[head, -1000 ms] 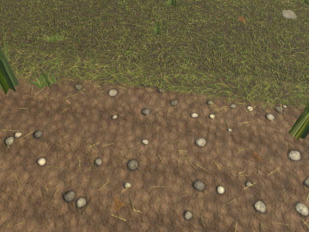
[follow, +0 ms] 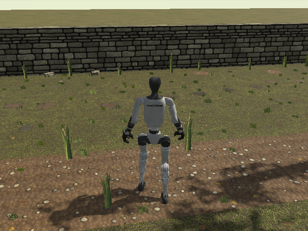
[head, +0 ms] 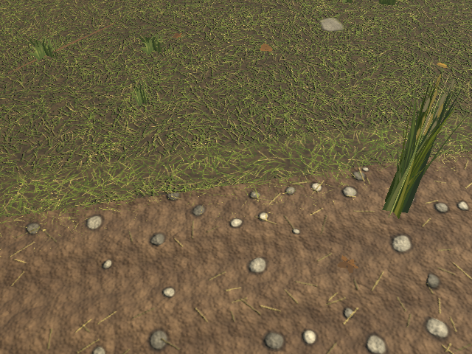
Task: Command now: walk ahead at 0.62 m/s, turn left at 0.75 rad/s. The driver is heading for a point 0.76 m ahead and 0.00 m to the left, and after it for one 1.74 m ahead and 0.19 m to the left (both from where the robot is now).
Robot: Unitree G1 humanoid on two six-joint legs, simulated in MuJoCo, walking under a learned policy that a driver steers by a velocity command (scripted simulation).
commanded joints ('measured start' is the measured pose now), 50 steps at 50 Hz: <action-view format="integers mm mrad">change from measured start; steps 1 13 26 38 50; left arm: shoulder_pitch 56 213 19 390 117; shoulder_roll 131 186 -6 188 125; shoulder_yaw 13 -2 -29 19 3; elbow -30 124 82 153 117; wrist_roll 63 41 8 5 0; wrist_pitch -25 -26 57 70 -45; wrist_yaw -10 -8 -82 -71 -29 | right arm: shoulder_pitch -169 -286 71 -54 -239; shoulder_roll -63 -26 -15 -185 8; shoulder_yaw -2 48 39 6 123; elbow -104 -140 129 123 -60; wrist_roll -120 -84 -52 -75 -84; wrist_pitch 2 12 -114 -61 -61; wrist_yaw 68 105 34 -48 34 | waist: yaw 50 0 1 335 2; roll -44 -164 77 80 46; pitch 113 159 166 -112 179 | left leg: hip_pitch -367 80 401 543 32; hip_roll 75 -26 241 269 193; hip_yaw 42 268 166 348 107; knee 221 -267 -912 -67 -157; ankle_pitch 57 -69 130 1431 295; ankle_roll -9 167 10 13 -36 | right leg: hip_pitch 110 144 -621 122 -274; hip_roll -280 -317 -152 79 -4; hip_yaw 200 -202 28 -138 252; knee -232 -127 910 386 -240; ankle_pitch -153 1008 243 156 246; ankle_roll -117 -96 -57 -249 -272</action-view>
